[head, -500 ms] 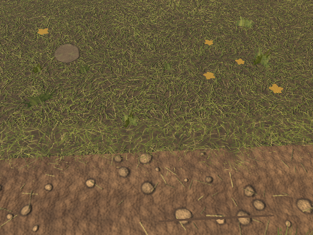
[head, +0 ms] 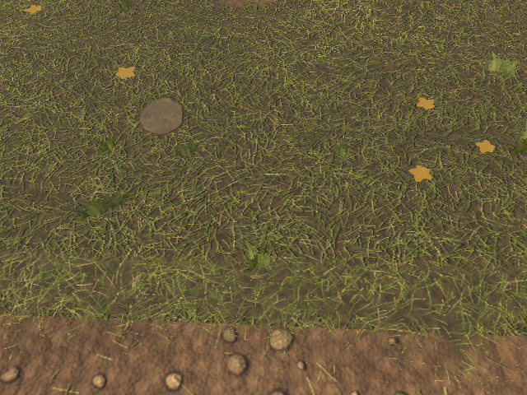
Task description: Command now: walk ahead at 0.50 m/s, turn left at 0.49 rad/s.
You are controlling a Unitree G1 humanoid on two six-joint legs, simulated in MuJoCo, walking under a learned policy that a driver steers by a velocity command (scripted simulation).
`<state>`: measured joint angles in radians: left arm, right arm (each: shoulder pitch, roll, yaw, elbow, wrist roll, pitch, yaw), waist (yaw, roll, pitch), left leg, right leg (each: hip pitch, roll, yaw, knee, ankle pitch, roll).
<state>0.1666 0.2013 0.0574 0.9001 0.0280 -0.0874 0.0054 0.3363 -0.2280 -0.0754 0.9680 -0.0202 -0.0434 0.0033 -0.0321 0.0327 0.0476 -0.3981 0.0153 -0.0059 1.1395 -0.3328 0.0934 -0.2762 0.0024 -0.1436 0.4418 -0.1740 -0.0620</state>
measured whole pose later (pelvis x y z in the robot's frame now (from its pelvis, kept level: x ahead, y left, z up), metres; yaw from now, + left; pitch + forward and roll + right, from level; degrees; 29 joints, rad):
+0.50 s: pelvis +0.23 +0.07 -0.02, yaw +17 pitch +1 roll -1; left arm 0.29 0.22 0.06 0.90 0.00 -0.05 0.02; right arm 0.11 -0.25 -0.07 0.82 -0.02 -0.02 0.01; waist 0.03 -0.01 0.09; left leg -0.40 -0.08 0.08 0.58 -0.19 0.13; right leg -0.33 -0.08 -0.08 1.26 -0.46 0.03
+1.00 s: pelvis +0.34 +0.08 +0.00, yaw +27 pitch +0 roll +0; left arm 0.19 0.24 0.04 0.82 0.01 0.03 0.02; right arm 0.30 -0.24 -0.03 0.85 -0.03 -0.01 -0.02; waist -0.02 -0.02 0.01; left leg -0.13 -0.14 -0.09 0.36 -0.22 0.11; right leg -0.35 -0.02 0.01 0.67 -0.33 0.00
